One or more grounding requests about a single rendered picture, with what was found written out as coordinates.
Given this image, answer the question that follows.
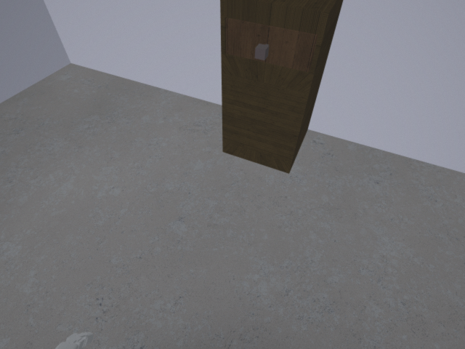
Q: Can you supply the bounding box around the left robot hand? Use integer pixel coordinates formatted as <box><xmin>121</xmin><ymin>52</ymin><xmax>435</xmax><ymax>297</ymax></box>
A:
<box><xmin>55</xmin><ymin>332</ymin><xmax>94</xmax><ymax>349</ymax></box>

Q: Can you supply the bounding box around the handle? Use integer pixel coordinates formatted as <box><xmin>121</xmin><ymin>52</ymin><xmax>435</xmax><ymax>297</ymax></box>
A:
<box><xmin>255</xmin><ymin>44</ymin><xmax>269</xmax><ymax>60</ymax></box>

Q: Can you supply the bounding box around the drawer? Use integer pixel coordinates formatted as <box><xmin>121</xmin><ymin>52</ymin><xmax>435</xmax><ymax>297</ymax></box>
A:
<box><xmin>226</xmin><ymin>17</ymin><xmax>318</xmax><ymax>72</ymax></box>

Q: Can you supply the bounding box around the cabinet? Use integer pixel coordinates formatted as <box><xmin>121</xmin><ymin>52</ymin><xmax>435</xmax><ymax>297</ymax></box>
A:
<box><xmin>220</xmin><ymin>0</ymin><xmax>343</xmax><ymax>173</ymax></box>

